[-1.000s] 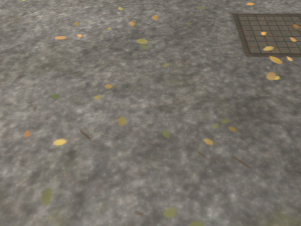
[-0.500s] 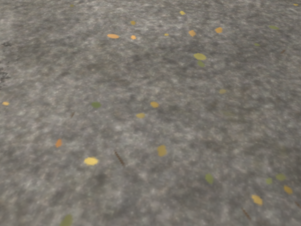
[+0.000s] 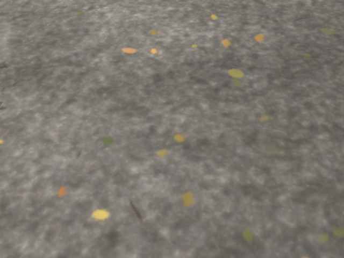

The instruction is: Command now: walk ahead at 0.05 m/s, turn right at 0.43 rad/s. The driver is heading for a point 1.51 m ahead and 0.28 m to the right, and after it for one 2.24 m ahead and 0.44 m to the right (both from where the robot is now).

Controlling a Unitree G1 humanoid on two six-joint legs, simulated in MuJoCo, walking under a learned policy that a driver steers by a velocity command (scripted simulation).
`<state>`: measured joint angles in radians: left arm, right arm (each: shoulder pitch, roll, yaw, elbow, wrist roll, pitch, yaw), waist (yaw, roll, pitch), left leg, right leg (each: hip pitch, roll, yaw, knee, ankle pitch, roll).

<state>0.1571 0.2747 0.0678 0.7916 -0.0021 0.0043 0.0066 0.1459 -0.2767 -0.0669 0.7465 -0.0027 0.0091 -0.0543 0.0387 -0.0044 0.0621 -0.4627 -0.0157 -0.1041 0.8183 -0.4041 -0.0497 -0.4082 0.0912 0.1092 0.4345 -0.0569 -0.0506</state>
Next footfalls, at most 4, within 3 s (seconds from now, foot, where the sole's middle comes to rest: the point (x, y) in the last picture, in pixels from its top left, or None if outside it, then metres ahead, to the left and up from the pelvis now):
0.12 left None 0.09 0.14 -0.77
0.54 right None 0.02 -0.11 -0.77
0.92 left None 0.11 0.10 -0.77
2.28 right None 0.09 -0.13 -0.77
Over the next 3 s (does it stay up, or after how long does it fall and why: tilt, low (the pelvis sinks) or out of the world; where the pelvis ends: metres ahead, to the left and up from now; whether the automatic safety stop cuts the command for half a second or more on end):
stays up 0.08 -0.01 0.00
